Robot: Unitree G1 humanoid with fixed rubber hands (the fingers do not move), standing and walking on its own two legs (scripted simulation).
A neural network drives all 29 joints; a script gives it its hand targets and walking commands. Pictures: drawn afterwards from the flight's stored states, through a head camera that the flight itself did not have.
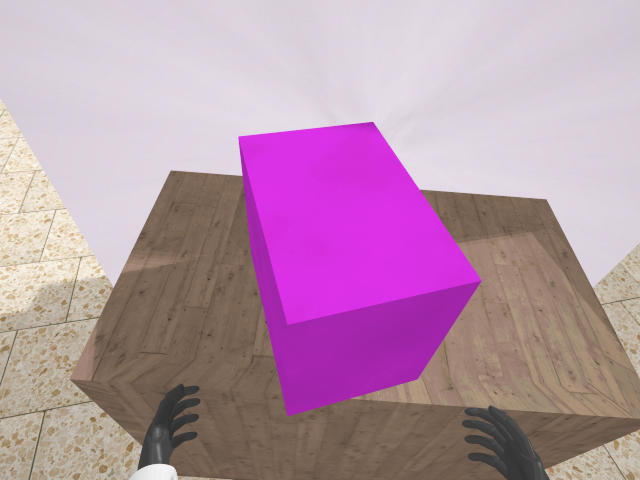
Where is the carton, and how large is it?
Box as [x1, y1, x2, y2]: [238, 122, 481, 415]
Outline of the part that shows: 373,122 238,136 251,254 287,415 416,379 481,280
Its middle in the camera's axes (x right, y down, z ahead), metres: +0.02 +0.04 +0.55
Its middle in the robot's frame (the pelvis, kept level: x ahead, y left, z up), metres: +0.38 +0.01 +0.04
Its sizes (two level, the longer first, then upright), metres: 0.298 0.201 0.258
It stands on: a pedestal, 0.69 m high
